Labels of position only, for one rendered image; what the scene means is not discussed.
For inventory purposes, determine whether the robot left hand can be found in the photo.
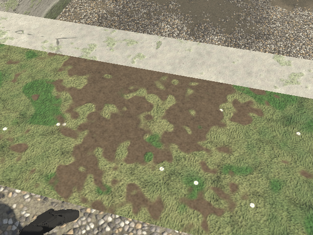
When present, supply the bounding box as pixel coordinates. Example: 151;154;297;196
19;209;79;235

